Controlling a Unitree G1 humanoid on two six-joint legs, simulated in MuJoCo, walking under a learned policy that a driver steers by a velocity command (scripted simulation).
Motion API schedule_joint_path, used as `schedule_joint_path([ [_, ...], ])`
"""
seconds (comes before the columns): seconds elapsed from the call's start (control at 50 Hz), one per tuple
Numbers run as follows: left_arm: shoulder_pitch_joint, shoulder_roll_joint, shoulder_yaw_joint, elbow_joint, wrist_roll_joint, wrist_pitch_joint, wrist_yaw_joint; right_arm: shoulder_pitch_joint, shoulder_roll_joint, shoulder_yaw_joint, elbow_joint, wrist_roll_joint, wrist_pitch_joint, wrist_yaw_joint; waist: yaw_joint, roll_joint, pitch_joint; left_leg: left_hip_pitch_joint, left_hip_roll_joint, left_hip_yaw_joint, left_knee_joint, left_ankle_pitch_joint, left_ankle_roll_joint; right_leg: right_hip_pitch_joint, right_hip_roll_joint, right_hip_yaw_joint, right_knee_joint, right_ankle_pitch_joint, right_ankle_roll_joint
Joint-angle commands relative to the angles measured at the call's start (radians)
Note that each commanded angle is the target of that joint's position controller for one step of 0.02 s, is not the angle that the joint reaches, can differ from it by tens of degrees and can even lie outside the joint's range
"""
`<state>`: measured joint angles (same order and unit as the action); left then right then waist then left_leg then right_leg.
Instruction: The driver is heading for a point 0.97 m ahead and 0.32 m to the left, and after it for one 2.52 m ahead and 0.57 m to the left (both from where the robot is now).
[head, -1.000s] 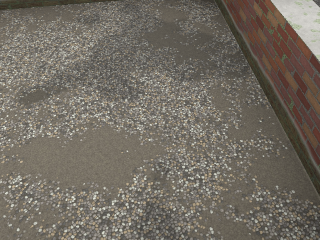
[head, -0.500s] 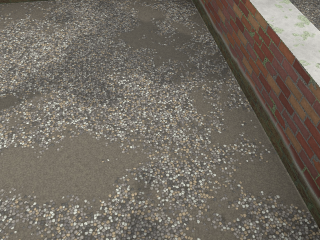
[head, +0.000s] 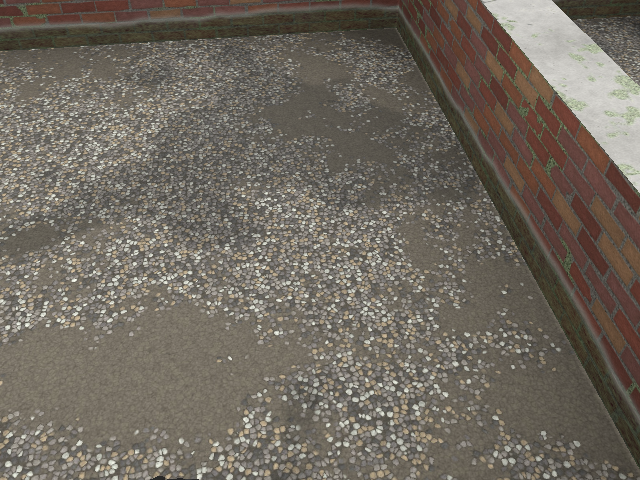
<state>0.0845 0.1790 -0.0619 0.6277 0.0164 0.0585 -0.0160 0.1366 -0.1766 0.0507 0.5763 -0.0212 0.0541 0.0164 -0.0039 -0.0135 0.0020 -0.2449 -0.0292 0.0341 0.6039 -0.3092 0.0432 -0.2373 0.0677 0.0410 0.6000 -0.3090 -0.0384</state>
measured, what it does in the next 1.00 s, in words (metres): stands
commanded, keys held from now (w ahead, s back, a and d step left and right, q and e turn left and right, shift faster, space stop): w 1.00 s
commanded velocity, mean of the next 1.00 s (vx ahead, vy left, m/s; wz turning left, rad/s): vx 0.50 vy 0.00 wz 0.00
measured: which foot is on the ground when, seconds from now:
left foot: down 0.00-1.00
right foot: down 0.00-1.00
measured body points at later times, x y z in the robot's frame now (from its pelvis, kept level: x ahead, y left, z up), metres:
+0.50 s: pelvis +0.02 +0.00 +0.00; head +0.02 -0.01 +0.44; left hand +0.22 +0.20 -0.08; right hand +0.24 -0.20 -0.08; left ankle +0.01 +0.09 -0.73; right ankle +0.01 -0.10 -0.73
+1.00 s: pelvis +0.03 -0.01 +0.00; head +0.02 -0.02 +0.45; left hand +0.23 +0.18 -0.08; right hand +0.23 -0.21 -0.08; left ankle +0.01 +0.09 -0.73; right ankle +0.01 -0.10 -0.73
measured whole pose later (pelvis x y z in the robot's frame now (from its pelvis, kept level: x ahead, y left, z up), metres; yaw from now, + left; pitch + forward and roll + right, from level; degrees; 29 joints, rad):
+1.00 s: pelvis +0.03 -0.01 +0.00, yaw +2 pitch -2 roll +0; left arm 0.08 0.15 -0.07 0.60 0.02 0.07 -0.01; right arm 0.11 -0.16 0.04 0.60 -0.03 0.07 0.00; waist 0.01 0.00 0.00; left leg -0.24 -0.04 0.00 0.64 -0.36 0.02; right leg -0.23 0.06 0.00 0.64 -0.38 -0.06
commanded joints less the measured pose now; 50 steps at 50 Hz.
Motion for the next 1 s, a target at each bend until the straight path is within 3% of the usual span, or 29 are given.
schedule_joint_path([
  [0.02, -0.113, 0.065, 0.019, -0.099, 0.010, -0.016, 0.002, -0.086, -0.068, -0.016, -0.092, -0.001, -0.015, 0.002, 0.001, 0.020, -0.040, 0.027, 0.064, -0.109, -0.115, 0.008, 0.001, -0.037, -0.067, 0.084, -0.107, 0.040, 0.000],
  [0.06, -0.106, 0.056, 0.021, -0.098, 0.012, -0.007, 0.011, -0.061, -0.086, -0.024, -0.074, 0.005, -0.013, -0.008, 0.008, 0.026, -0.049, 0.062, 0.062, -0.117, -0.098, 0.077, 0.009, -0.038, -0.070, 0.068, -0.091, 0.082, -0.016],
  [0.16, -0.092, 0.064, 0.025, -0.089, 0.007, 0.004, 0.022, -0.048, -0.083, -0.025, -0.066, 0.003, -0.009, -0.019, 0.009, 0.010, -0.046, 0.094, 0.062, -0.113, -0.067, 0.186, 0.021, -0.039, -0.065, 0.054, -0.070, 0.135, -0.017],
  [0.18, -0.123, 0.061, 0.025, -0.106, 0.018, 0.000, 0.009, -0.080, -0.101, -0.028, -0.080, 0.009, 0.002, -0.018, 0.024, 0.011, -0.006, 0.068, 0.084, -0.134, -0.047, 0.403, 0.022, -0.057, -0.071, 0.021, -0.022, 0.283, -0.014],
  [0.2, -0.089, 0.056, 0.027, -0.095, 0.024, -0.005, 0.007, -0.068, -0.106, -0.034, -0.073, 0.004, 0.005, -0.020, 0.030, 0.020, -0.066, 0.103, 0.089, -0.137, -0.029, 0.465, 0.028, -0.034, -0.070, 0.014, -0.009, 0.311, -0.013],
  [0.24, -0.076, 0.056, 0.029, -0.085, 0.021, -0.011, 0.010, -0.064, -0.097, -0.036, -0.071, 0.000, 0.009, -0.024, 0.027, 0.017, -0.109, 0.133, 0.086, -0.127, -0.011, 0.506, 0.028, -0.020, -0.070, 0.010, -0.002, 0.347, -0.011],
  [0.34, -0.099, 0.047, 0.029, -0.086, 0.012, -0.010, 0.013, -0.094, -0.079, -0.036, -0.073, -0.004, 0.020, -0.027, 0.019, 0.009, -0.133, 0.131, 0.066, -0.104, 0.001, 0.454, 0.012, -0.001, -0.080, 0.012, 0.000, 0.397, -0.014],
  [0.52, -0.118, 0.035, 0.021, -0.103, 0.010, -0.013, 0.002, -0.154, -0.060, -0.034, -0.086, -0.003, 0.022, -0.020, 0.019, 0.013, -0.105, 0.086, 0.059, -0.106, -0.020, 0.280, -0.005, -0.037, -0.094, 0.028, -0.034, 0.305, -0.017],
  [0.54, -0.082, 0.038, 0.021, -0.089, -0.004, -0.010, 0.016, -0.113, -0.047, -0.032, -0.068, -0.005, 0.012, -0.021, -0.001, 0.014, -0.156, 0.122, 0.039, -0.089, -0.036, 0.070, -0.009, -0.022, -0.099, 0.075, -0.086, 0.136, -0.023],
  [0.56, -0.118, 0.042, 0.020, -0.099, -0.008, -0.005, 0.018, -0.131, -0.040, -0.027, -0.073, -0.004, 0.009, -0.018, -0.006, -0.003, -0.078, 0.084, 0.033, -0.087, -0.047, 0.034, -0.013, -0.058, -0.103, 0.087, -0.107, 0.097, -0.026],
  [0.58, -0.128, 0.044, 0.019, -0.108, -0.008, -0.001, 0.018, -0.140, -0.041, -0.025, -0.073, -0.004, 0.007, -0.017, -0.004, -0.008, -0.051, 0.069, 0.033, -0.091, -0.052, 0.020, -0.014, -0.072, -0.105, 0.093, -0.117, 0.070, -0.027],
  [0.72, -0.104, 0.038, 0.015, -0.121, 0.000, -0.002, 0.015, -0.128, -0.046, -0.019, -0.067, -0.001, -0.009, -0.018, 0.011, 0.012, -0.028, 0.050, 0.044, -0.114, -0.065, 0.040, -0.004, -0.072, -0.088, 0.079, -0.116, 0.028, -0.023],
  [0.74, -0.137, 0.033, 0.013, -0.143, 0.009, -0.007, 0.001, -0.170, -0.060, -0.020, -0.087, 0.007, -0.001, -0.018, 0.030, 0.016, 0.007, 0.013, 0.065, -0.132, -0.055, 0.237, -0.005, -0.079, -0.087, 0.035, -0.062, 0.198, -0.019],
  [0.76, -0.105, 0.026, 0.014, -0.134, 0.020, -0.012, -0.002, -0.156, -0.066, -0.026, -0.081, 0.002, 0.001, -0.018, 0.038, 0.029, -0.052, 0.038, 0.072, -0.140, -0.048, 0.271, 0.001, -0.048, -0.085, 0.028, -0.048, 0.223, -0.018],
  [0.78, -0.055, 0.029, 0.014, -0.109, 0.007, -0.013, 0.012, -0.103, -0.051, -0.025, -0.060, -0.005, -0.008, -0.022, 0.019, 0.031, -0.128, 0.095, 0.050, -0.116, -0.052, 0.087, 0.001, -0.022, -0.083, 0.061, -0.088, 0.078, -0.020],
  [0.8, -0.087, 0.032, 0.014, -0.117, 0.002, -0.010, 0.017, -0.113, -0.040, -0.020, -0.064, -0.005, -0.009, -0.022, 0.011, 0.012, -0.072, 0.070, 0.043, -0.109, -0.058, 0.065, -0.003, -0.045, -0.086, 0.068, -0.100, 0.071, -0.022],
  [0.82, -0.100, 0.033, 0.014, -0.122, 0.000, -0.007, 0.019, -0.115, -0.040, -0.019, -0.063, -0.005, -0.010, -0.022, 0.010, 0.004, -0.061, 0.063, 0.042, -0.109, -0.060, 0.055, -0.004, -0.045, -0.089, 0.073, -0.103, 0.072, -0.025],
  [0.84, -0.142, 0.028, 0.012, -0.145, 0.009, -0.009, 0.004, -0.160, -0.058, -0.021, -0.084, 0.002, 0.000, -0.020, 0.028, 0.005, -0.010, 0.022, 0.060, -0.125, -0.047, 0.246, -0.006, -0.060, -0.090, 0.034, -0.055, 0.240, -0.023],
  [0.86, -0.110, 0.022, 0.012, -0.137, 0.017, -0.012, 0.000, -0.148, -0.064, -0.027, -0.079, -0.002, 0.004, -0.020, 0.035, 0.014, -0.062, 0.046, 0.063, -0.129, -0.036, 0.274, -0.003, -0.040, -0.089, 0.027, -0.044, 0.260, -0.021],
  [0.9, -0.092, 0.020, 0.012, -0.129, 0.019, -0.019, -0.001, -0.136, -0.058, -0.028, -0.078, -0.007, 0.005, -0.021, 0.033, 0.010, -0.102, 0.070, 0.063, -0.123, -0.026, 0.294, -0.005, -0.028, -0.089, 0.024, -0.037, 0.279, -0.022],
  [0.92, -0.052, 0.027, 0.014, -0.109, 0.001, -0.018, 0.016, -0.086, -0.045, -0.027, -0.056, -0.010, -0.005, -0.025, 0.012, 0.009, -0.174, 0.122, 0.042, -0.102, -0.034, 0.091, -0.006, -0.002, -0.093, 0.065, -0.080, 0.129, -0.026],
  [0.94, -0.090, 0.032, 0.014, -0.118, -0.005, -0.013, 0.020, -0.103, -0.040, -0.023, -0.061, -0.009, -0.006, -0.024, 0.003, -0.006, -0.097, 0.086, 0.034, -0.097, -0.042, 0.060, -0.010, -0.033, -0.098, 0.077, -0.097, 0.114, -0.030],
  [0.96, -0.104, 0.034, 0.014, -0.124, -0.006, -0.008, 0.021, -0.110, -0.041, -0.022, -0.061, -0.009, -0.005, -0.023, 0.003, -0.014, -0.067, 0.071, 0.034, -0.098, -0.044, 0.046, -0.011, -0.046, -0.102, 0.084, -0.105, 0.105, -0.032],
  [0.98, -0.148, 0.027, 0.010, -0.149, 0.004, -0.009, 0.005, -0.158, -0.056, -0.023, -0.082, -0.001, 0.006, -0.020, 0.020, -0.009, -0.012, 0.028, 0.052, -0.114, -0.033, 0.233, -0.013, -0.067, -0.099, 0.040, -0.056, 0.265, -0.029],
  [1.0, -0.112, 0.020, 0.011, -0.141, 0.013, -0.012, 0.000, -0.147, -0.062, -0.028, -0.077, -0.005, 0.009, -0.019, 0.030, 0.003, -0.062, 0.052, 0.056, -0.120, -0.023, 0.262, -0.010, -0.048, -0.096, 0.032, -0.046, 0.278, -0.027],
])
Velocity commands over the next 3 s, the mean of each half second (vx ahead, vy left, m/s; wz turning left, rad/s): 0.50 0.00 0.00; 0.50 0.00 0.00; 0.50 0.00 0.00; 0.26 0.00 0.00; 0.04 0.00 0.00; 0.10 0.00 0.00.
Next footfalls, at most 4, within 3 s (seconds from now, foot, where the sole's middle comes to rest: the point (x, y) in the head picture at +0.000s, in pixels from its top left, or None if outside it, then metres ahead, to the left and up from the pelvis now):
none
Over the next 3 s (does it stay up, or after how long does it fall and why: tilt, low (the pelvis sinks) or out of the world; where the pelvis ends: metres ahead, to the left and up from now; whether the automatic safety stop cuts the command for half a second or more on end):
stays up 0.03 0.00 0.01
